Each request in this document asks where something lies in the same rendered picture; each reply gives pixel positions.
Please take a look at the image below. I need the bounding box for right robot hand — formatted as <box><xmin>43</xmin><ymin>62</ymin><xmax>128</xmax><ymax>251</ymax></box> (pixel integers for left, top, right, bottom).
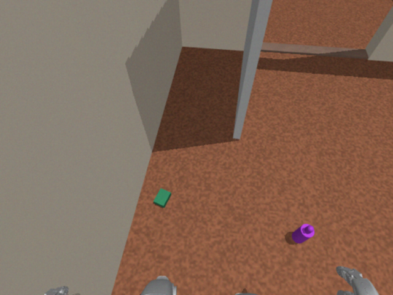
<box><xmin>336</xmin><ymin>266</ymin><xmax>379</xmax><ymax>295</ymax></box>

